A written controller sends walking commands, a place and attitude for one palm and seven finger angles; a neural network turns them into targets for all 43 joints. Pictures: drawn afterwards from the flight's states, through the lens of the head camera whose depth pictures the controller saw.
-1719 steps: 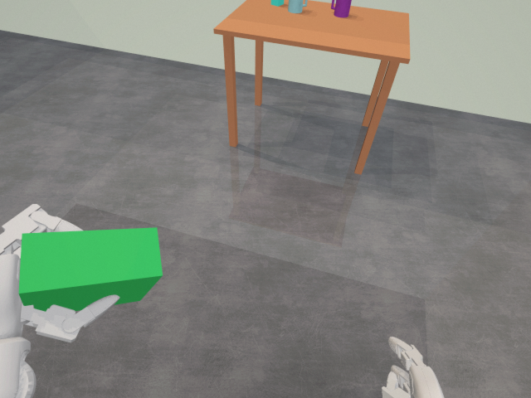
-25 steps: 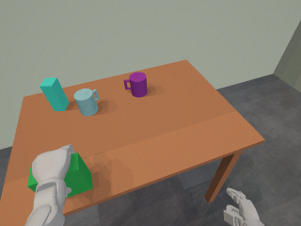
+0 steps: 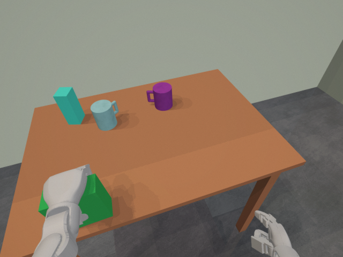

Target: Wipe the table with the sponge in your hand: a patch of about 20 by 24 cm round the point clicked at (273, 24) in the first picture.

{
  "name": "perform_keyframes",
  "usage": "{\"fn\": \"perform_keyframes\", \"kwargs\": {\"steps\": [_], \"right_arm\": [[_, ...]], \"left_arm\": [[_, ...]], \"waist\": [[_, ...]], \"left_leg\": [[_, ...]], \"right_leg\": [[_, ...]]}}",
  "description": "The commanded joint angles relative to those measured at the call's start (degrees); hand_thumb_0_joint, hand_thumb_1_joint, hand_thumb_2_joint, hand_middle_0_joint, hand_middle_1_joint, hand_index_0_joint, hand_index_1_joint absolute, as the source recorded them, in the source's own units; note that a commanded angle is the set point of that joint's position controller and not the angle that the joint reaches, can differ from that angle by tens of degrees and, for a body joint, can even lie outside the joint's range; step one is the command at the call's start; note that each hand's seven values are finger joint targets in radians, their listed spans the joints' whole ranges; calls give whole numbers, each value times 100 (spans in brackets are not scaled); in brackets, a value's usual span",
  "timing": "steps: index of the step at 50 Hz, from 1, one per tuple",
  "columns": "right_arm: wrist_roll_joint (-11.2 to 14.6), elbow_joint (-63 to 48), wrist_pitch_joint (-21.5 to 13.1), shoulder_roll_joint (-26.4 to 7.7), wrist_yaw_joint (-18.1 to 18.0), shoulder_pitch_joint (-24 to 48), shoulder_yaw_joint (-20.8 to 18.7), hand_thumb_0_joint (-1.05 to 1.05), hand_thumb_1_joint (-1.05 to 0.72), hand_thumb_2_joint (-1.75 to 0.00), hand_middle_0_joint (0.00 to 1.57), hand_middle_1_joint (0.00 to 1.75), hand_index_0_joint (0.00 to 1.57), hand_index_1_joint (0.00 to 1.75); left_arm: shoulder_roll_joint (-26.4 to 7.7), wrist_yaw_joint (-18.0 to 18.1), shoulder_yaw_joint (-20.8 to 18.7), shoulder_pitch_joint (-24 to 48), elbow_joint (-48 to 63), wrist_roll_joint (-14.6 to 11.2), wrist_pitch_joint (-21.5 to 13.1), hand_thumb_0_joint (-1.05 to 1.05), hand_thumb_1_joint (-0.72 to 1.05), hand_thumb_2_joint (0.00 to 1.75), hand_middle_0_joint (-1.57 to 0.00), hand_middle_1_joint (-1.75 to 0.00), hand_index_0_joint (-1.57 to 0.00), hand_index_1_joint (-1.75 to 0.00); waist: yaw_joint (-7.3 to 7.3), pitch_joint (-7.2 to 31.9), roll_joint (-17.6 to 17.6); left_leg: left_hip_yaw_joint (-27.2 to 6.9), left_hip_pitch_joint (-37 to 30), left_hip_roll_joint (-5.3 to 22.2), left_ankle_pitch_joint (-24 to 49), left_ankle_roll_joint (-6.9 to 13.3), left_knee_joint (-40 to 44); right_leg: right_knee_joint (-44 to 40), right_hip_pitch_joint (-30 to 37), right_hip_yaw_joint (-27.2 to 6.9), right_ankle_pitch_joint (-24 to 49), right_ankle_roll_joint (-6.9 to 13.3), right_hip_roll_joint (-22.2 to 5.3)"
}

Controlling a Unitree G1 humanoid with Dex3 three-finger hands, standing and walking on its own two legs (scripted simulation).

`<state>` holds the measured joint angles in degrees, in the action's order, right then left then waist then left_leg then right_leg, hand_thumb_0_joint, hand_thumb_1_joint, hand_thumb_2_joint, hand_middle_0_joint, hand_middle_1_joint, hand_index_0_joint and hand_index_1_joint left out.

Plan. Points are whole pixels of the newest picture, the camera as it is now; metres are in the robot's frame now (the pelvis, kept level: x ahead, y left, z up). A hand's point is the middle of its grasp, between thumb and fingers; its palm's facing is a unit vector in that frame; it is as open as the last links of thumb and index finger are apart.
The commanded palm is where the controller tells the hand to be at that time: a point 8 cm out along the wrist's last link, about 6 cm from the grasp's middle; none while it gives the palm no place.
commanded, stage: lift the sponge slowly off the table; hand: left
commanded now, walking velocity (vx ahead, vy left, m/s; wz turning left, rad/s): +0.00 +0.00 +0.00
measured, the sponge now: (83, 207) +0.22 +0.28 -0.04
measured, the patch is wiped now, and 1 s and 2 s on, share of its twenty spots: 1.00 1.00 1.00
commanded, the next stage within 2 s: bring the sponge back beside the body in 1.60 s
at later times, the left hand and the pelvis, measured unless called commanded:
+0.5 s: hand (70, 193) +0.22 +0.28 +0.04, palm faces -0.02 -0.13 -0.99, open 9.8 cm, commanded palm +0.20 +0.27 +0.11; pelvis +0.00 -0.01 +0.01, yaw +0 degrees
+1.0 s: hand (68, 184) +0.23 +0.27 +0.07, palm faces +0.03 -0.13 -0.99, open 9.8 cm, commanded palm +0.20 +0.27 +0.14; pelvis -0.01 -0.01 +0.01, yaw +0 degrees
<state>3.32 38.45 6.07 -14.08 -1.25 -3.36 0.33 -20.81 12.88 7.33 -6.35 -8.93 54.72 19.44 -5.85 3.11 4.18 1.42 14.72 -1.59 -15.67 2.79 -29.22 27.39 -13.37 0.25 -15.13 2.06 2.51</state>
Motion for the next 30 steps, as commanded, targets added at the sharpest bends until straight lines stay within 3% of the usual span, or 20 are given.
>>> {"fn": "perform_keyframes", "kwargs": {"steps": [1,2,3,7,9,11,15,16,18,21,24,30], "right_arm": [[1,-921,-294,-702,-86,1161,-225,0,-90,-90,20,30,20,30],[8,-934,-308,-674,-85,1165,-223,0,-90,-90,20,30,20,30],[11,-926,-320,-647,-95,1147,-219,0,-90,-90,20,30,20,30],[-15,-952,-340,-665,-82,1198,-220,0,-90,-90,20,30,20,30],[-16,-908,-325,-665,-76,1224,-199,0,-90,-90,20,30,20,30],[-23,-951,-331,-680,-70,1298,-220,0,-90,-90,20,30,20,30],[-16,-924,-323,-673,-74,1325,-193,0,-90,-90,20,30,20,30],[-13,-933,-319,-694,-86,1380,-181,0,-90,-90,20,30,20,30],[1,-932,-324,-666,-101,1380,-172,0,-90,-90,20,30,20,30],[-10,-913,-326,-717,-131,1455,-143,0,-90,-90,20,30,20,30],[-16,-922,-355,-680,-123,1441,-147,0,-90,-90,20,30,20,30],[-40,-940,-344,-700,-105,1448,-142,0,-90,-90,20,30,20,30]], "left_arm": [[-1144,128,-648,1381,1221,69,12,0,10,130,-120,-160,-120,-160],[-1090,119,-578,1421,1298,103,24,0,10,130,-120,-160,-120,-160],[-953,100,-471,1308,1173,72,40,0,10,130,-120,-160,-120,-160],[-1232,73,-726,1212,1521,72,-16,0,10,130,-120,-160,-120,-160],[-1142,46,-656,1170,1409,90,13,0,10,130,-120,-160,-120,-160],[-1273,44,-800,1099,1657,49,22,0,10,130,-120,-160,-120,-160],[-1195,-24,-677,1134,1672,36,114,0,10,130,-120,-160,-120,-160],[-1371,-38,-832,1257,1769,10,129,0,10,130,-120,-160,-120,-160],[-1261,-100,-715,1181,1658,-6,185,0,10,130,-120,-160,-120,-160],[-1534,-193,-899,1402,1775,-23,178,0,10,130,-120,-160,-120,-160],[-1304,-291,-699,1308,1886,-35,130,0,10,130,-120,-160,-120,-160],[-1388,-405,-768,1188,2008,-42,106,0,10,130,-120,-160,-120,-160]], "waist": [[-16,977,-123],[-36,1102,-3],[4,947,-114],[-93,1203,-32],[-62,954,-142],[-101,1025,-107],[-59,919,-155],[-66,894,-61],[-51,778,-144],[-55,831,-85],[-58,833,6],[-84,775,-152]], "left_leg": [[-565,-561,-12,1328,6,429],[-588,-624,-16,1399,14,420],[-552,-606,-2,1369,20,425],[-571,-715,-27,1557,24,452],[-571,-689,-22,1540,10,487],[-574,-770,-1,1527,20,531],[-526,-797,-18,1565,22,571],[-550,-843,-9,1512,27,616],[-504,-822,-26,1452,46,620],[-543,-920,-36,1414,53,680],[-525,-997,-46,1554,57,669],[-539,-1008,-29,1582,51,744]], "right_leg": [[-412,344,-497,1314,316,83],[-392,400,-414,1339,309,69],[-412,336,-386,1272,304,73],[-431,631,-455,1583,323,61],[-510,529,-471,1541,322,61],[-549,604,-565,1496,332,71],[-622,645,-533,1599,303,29],[-657,657,-607,1502,328,57],[-715,649,-548,1408,302,25],[-796,716,-653,1346,321,38],[-810,739,-557,1495,311,18],[-874,817,-568,1459,305,11]]}}
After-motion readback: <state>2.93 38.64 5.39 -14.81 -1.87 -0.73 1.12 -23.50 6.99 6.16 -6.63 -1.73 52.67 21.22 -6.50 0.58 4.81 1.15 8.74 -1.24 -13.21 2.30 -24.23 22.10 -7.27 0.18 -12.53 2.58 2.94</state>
